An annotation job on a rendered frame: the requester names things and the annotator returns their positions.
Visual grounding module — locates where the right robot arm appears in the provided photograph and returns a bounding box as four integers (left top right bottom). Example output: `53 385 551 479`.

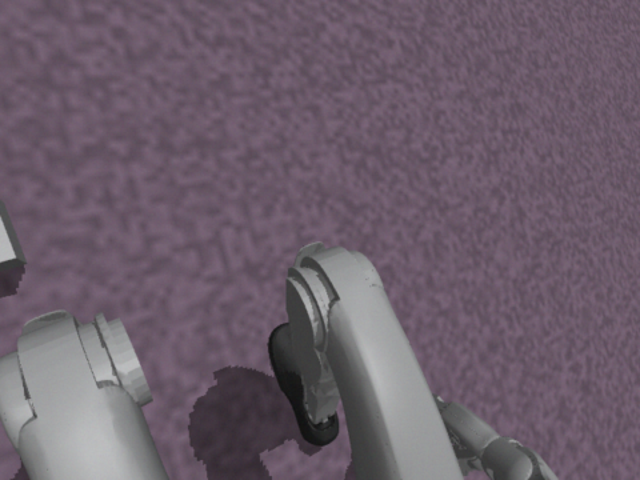
481 437 559 480

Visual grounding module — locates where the right robot hand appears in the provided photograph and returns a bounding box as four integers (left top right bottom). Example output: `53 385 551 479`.
432 393 501 476

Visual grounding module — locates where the carton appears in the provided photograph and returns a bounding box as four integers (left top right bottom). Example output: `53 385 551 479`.
0 200 27 272

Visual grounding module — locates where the right robot foot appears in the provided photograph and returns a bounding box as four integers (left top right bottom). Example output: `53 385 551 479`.
268 323 339 446

